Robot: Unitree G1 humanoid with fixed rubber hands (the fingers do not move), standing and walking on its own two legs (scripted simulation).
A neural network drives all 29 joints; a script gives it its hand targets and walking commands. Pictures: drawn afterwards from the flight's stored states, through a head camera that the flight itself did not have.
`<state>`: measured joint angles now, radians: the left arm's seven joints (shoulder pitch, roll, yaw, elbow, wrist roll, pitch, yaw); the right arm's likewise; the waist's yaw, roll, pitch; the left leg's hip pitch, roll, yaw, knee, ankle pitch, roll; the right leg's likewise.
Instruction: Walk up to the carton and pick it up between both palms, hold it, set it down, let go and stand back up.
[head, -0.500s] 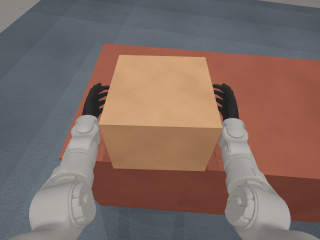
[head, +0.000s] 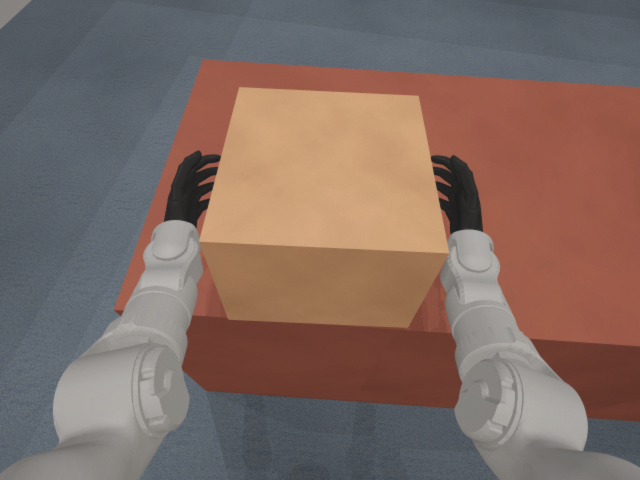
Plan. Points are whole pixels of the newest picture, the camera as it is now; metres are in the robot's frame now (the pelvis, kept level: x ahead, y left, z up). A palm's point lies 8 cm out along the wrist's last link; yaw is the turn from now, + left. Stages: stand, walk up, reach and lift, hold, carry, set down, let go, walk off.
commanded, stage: set down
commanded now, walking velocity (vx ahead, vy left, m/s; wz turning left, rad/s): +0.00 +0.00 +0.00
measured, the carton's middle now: (323, 207) +0.49 +0.00 -0.01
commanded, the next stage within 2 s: none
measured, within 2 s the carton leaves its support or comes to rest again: rests again in 0.76 s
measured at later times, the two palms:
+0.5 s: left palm (183, 219) +0.43 +0.18 +0.04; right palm (461, 224) +0.43 -0.17 +0.04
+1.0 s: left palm (187, 213) +0.44 +0.18 +0.04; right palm (464, 222) +0.43 -0.18 +0.04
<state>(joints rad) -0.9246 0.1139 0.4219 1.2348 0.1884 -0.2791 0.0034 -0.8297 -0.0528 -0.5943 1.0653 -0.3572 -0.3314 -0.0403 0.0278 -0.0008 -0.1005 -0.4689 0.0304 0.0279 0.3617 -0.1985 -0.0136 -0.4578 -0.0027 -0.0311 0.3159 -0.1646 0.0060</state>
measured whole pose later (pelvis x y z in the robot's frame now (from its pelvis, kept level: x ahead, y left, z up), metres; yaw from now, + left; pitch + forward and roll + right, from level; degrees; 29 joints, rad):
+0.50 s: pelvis -0.01 +0.00 +0.00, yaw +0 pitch +19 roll +0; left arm -0.97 0.14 0.46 1.32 0.20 -0.36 -0.01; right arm -0.86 -0.03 -0.66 1.05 -0.41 -0.34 -0.03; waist 0.01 -0.02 -0.09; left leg -0.50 0.02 0.03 0.35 -0.17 -0.01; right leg -0.50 -0.01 -0.03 0.33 -0.15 0.01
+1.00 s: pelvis -0.01 +0.00 +0.00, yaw +2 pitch +19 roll +0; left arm -1.00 0.13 0.49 1.27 0.25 -0.30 -0.01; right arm -0.89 -0.02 -0.74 1.04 -0.44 -0.29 0.00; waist -0.02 -0.02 -0.09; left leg -0.52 0.02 0.01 0.34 -0.16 -0.01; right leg -0.50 -0.02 -0.06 0.31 -0.14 0.01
